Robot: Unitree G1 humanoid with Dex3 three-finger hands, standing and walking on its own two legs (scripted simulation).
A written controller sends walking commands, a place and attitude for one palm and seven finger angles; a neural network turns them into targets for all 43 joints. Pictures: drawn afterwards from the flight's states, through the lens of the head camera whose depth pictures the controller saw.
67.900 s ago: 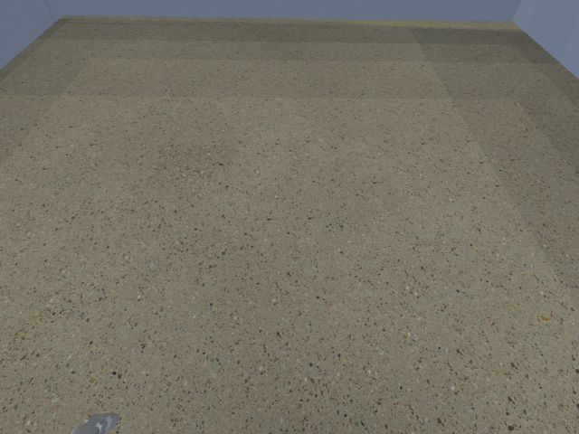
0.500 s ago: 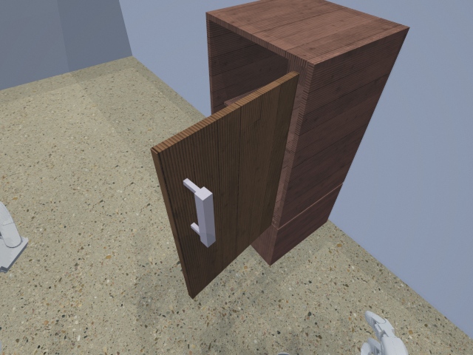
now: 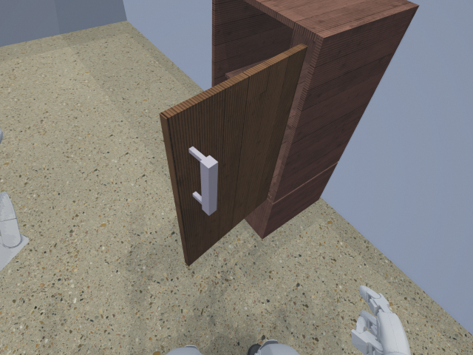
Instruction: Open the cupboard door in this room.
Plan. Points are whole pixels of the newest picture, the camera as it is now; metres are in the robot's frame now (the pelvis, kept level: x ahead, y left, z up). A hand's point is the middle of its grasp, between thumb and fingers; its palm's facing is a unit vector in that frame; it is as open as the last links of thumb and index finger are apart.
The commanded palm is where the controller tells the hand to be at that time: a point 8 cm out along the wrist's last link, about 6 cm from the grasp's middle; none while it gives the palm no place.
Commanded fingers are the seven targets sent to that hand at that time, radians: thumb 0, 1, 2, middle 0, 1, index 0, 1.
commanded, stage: step back with the hand held close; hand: left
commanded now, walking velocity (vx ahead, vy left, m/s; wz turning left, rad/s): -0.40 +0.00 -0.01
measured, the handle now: (202, 182) +0.43 +0.09 +0.01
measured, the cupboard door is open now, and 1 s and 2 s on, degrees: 98 98 98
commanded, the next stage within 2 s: stop stepping back and stand still in 0.44 s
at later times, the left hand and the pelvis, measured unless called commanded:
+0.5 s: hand (13, 293) +0.16 +0.23 +0.18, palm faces +0.21 -0.80 -0.56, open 7.4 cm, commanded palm +0.07 +0.28 +0.20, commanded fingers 0.00 0.90 0.90 -0.20 -0.30 -0.20 -0.30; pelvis -0.09 -0.01 +0.02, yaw -4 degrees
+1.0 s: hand out of the picture +0.02 +0.25 +0.19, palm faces +0.41 -0.83 -0.37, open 7.4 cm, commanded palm -0.05 +0.29 +0.20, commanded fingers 0.00 0.90 0.90 -0.20 -0.30 -0.20 -0.30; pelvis -0.20 +0.00 +0.01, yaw -3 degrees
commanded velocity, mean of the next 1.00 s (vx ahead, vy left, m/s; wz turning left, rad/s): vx -0.08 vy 0.00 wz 0.02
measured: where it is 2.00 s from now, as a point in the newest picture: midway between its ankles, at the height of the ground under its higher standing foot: outside the picture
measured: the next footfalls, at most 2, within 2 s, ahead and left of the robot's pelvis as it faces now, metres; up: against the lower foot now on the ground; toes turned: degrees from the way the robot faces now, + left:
right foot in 0.20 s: -0.05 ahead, -0.12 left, +0.00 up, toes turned +0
right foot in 0.74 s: -0.17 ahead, -0.12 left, +0.00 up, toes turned +2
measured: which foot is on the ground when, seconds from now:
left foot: down 0.00-0.76, up 0.78-0.92, down 0.94-1.00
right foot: down 0.00-0.00, up 0.02-0.18, down 0.20-0.48, up 0.50-0.72, down 0.74-1.00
